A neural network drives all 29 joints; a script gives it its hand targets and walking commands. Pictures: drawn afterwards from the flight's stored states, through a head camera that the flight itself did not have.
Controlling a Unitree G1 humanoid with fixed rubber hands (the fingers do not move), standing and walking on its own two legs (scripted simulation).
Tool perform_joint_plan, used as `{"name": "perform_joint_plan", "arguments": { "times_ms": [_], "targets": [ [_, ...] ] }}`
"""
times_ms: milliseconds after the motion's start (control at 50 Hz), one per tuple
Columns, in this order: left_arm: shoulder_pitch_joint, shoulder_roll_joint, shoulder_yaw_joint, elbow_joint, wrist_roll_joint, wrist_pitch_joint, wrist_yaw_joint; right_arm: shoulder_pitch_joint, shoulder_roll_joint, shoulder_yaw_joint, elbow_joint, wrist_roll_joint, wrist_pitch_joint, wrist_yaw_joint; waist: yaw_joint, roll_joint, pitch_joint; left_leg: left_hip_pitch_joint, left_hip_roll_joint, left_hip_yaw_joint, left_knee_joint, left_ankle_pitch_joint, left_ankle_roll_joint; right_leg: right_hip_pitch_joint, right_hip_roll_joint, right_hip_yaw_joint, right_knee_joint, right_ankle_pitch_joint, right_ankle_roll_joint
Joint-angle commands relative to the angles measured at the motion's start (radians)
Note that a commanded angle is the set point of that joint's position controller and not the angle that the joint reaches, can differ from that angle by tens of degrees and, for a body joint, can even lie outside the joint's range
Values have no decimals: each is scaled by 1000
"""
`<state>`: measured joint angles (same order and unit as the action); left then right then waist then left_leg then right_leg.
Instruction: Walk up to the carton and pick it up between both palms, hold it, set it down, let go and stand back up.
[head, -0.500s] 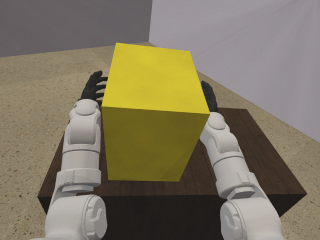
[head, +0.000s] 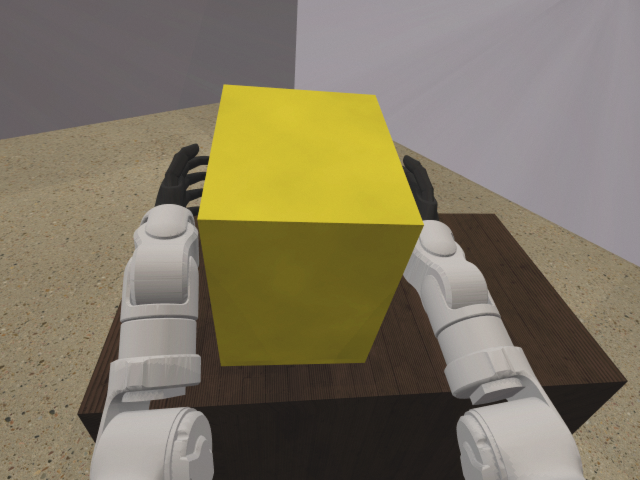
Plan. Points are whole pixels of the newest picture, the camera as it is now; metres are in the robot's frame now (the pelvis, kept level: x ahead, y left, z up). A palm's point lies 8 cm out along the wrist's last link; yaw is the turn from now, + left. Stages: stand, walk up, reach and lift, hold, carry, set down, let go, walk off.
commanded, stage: reach and lift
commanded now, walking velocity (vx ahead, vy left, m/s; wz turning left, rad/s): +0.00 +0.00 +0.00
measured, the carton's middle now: (297, 231) +0.40 +0.00 +0.16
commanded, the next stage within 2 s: hold in 0.38 s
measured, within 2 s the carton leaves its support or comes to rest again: neither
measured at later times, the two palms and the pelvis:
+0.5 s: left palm (172, 196) +0.37 +0.15 +0.23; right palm (418, 210) +0.37 -0.14 +0.22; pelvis -0.01 +0.00 +0.00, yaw +0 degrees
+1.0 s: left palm (155, 206) +0.34 +0.16 +0.24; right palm (419, 195) +0.35 -0.13 +0.25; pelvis +0.00 -0.01 +0.00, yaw +1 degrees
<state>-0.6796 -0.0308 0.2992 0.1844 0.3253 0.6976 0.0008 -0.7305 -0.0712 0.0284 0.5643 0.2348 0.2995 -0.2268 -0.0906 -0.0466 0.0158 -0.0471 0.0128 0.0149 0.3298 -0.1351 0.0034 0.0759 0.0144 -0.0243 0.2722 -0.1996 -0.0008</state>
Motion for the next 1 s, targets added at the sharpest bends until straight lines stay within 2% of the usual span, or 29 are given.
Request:
{"name": "perform_joint_plan", "arguments": {
  "times_ms": [0, 20, 80, 180, 200, 220, 260, 300, 340, 360, 400, 420, 440, 460, 480, 520, 580, 600, 640, 660, 700, 720, 780, 800, 840, 900, 920, 940, 980],
  "targets": [
    [-609, -496, -408, -82, -126, -29, -173, -767, 578, 297, -282, 64, -9, 86, 4, 2, -346, 198, -50, 17, 8, 188, 5, -71, 39, -35, -23, 296, 82],
    [-585, -487, -398, -66, -125, -19, -176, -768, 569, 279, -301, 56, -3, 81, 4, -11, -351, 208, -46, 18, 5, 152, 11, -84, 35, -34, -27, 282, 85],
    [-694, -507, -424, -84, -112, -10, -189, -757, 549, 211, -172, 44, 22, 99, -21, 70, -293, 165, -39, 24, -24, 55, -7, -123, 32, -30, -37, 106, 60],
    [-693, -553, -505, -149, -171, -11, -179, -761, 553, 218, -198, 40, 25, 95, -53, 124, -343, 189, -37, 22, -4, 188, -54, -65, 43, -39, -19, 231, 54],
    [-746, -557, -531, -211, -195, -24, -170, -760, 575, 245, -210, 70, 19, 100, -40, 147, -423, 235, -34, 17, 13, 236, -60, -74, 53, -38, -1, 240, 50],
    [-735, -547, -531, -184, -183, -14, -169, -743, 547, 216, -179, 63, 30, 93, -68, 194, -357, 212, -40, 21, 15, 217, -73, -83, 35, -27, -12, 244, 51],
    [-765, -564, -497, -150, -177, -14, -170, -780, 543, 188, -159, 70, 29, 101, -52, 187, -352, 187, -38, 15, 11, 207, -67, -92, 42, -29, -18, 184, 48],
    [-793, -523, -445, -10, -154, -10, -170, -847, 545, 145, -110, 21, 29, 111, -36, 130, -265, 105, -34, 17, -50, -11, -30, -137, 28, -30, -42, 18, 46],
    [-752, -538, -445, -19, -159, -7, -163, -854, 550, 162, -125, 32, 19, 122, -21, 105, -314, 138, -29, 28, -44, 9, -28, -123, 32, -36, -38, 44, 49],
    [-788, -535, -451, -63, -178, -23, -157, -924, 599, 225, -216, 51, 2, 124, 6, 69, -395, 154, -39, 33, -27, 67, -15, -95, 42, -49, -22, 88, 56],
    [-805, -569, -495, -185, -231, -56, -129, -922, 628, 306, -302, 93, -5, 110, 11, 42, -576, 258, -33, 14, 27, 286, -25, -69, 64, -44, 10, 311, 60],
    [-709, -573, -497, -129, -232, -38, -127, -880, 601, 316, -316, 101, 9, 99, -2, 44, -600, 266, -38, 9, 45, 331, -29, -57, 65, -42, 13, 370, 65],
    [-766, -542, -472, -105, -229, -43, -126, -914, 590, 287, -298, 107, 21, 97, 1, 60, -554, 261, -37, 6, 28, 261, -32, -85, 61, -38, -4, 295, 63],
    [-763, -503, -432, -30, -215, -42, -125, -948, 590, 318, -286, 96, 27, 98, 35, -7, -525, 224, -44, 13, 19, 207, -6, -103, 65, -41, -23, 238, 69],
    [-749, -506, -417, -31, -203, -32, -131, -920, 584, 288, -254, 99, 31, 95, 34, 12, -497, 202, -38, 18, 11, 178, 1, -109, 55, -26, -29, 205, 67],
    [-719, -475, -355, 12, -163, -9, -141, -959, 592, 298, -294, 100, 38, 98, 53, -61, -458, 175, -44, 29, -12, 126, 30, -96, 61, -40, -34, 171, 69],
    [-640, -471, -317, 25, -128, 16, -159, -865, 571, 291, -254, 112, 73, 81, 27, -46, -364, 163, -50, 17, -10, 123, 25, -78, 48, -27, -22, 249, 75],
    [-653, -475, -339, -69, -133, 22, -164, -848, 589, 316, -273, 141, 80, 75, 43, -30, -440, 194, -50, 18, 4, 222, 17, -27, 50, -24, -14, 344, 81],
    [-656, -457, -352, -124, -123, 44, -181, -794, 590, 337, -262, 169, 110, 58, 21, 0, -396, 211, -61, 20, 6, 236, 0, 3, 43, -21, -9, 427, 92],
    [-638, -492, -404, -166, -139, 53, -186, -751, 568, 320, -248, 172, 120, 51, -14, 53, -386, 220, -52, 13, 18, 300, -26, -1, 47, -18, 3, 476, 78],
    [-604, -490, -434, -179, -140, 89, -208, -745, 545, 307, -291, 186, 140, 35, -37, 99, -365, 202, -52, 15, 29, 340, -46, 42, 38, -8, 0, 500, 66],
    [-631, -491, -438, -160, -129, 92, -211, -755, 512, 276, -227, 179, 158, 41, -34, 137, -300, 194, -50, 11, 10, 293, -57, -27, 41, -4, -15, 414, 63],
    [-723, -511, -517, -346, -186, 85, -201, -730, 547, 279, -270, 195, 161, 54, -40, 197, -362, 227, -35, 19, 37, 353, -87, -33, 48, -4, -4, 332, 44],
    [-719, -541, -542, -311, -206, 90, -196, -747, 517, 269, -294, 190, 163, 54, -65, 203, -318, 207, -31, 12, 35, 352, -106, -46, 55, -8, -15, 293, 39],
    [-813, -548, -584, -400, -264, 70, -183, -801, 567, 288, -354, 190, 158, 62, -60, 178, -400, 199, -31, 12, 37, 338, -98, -43, 55, -14, -2, 287, 43],
    [-862, -542, -595, -338, -276, 62, -159, -799, 573, 249, -290, 144, 162, 75, -76, 188, -363, 179, -30, 13, 14, 216, -94, -98, 43, -13, -16, 187, 46],
    [-839, -516, -557, -287, -266, 61, -160, -806, 556, 246, -298, 138, 165, 83, -57, 128, -338, 158, -25, 10, -8, 166, -70, -115, 51, -17, -34, 137, 45],
    [-844, -516, -554, -330, -268, 53, -154, -790, 584, 256, -294, 134, 165, 88, -58, 131, -391, 165, -24, 14, -1, 168, -65, -97, 45, -9, -16, 190, 46],
    [-750, -511, -475, -161, -192, 76, -166, -866, 569, 264, -285, 132, 159, 88, -13, 96, -325, 128, -40, 21, -18, 85, -35, -98, 40, -14, -34, 124, 46]
  ]
}}
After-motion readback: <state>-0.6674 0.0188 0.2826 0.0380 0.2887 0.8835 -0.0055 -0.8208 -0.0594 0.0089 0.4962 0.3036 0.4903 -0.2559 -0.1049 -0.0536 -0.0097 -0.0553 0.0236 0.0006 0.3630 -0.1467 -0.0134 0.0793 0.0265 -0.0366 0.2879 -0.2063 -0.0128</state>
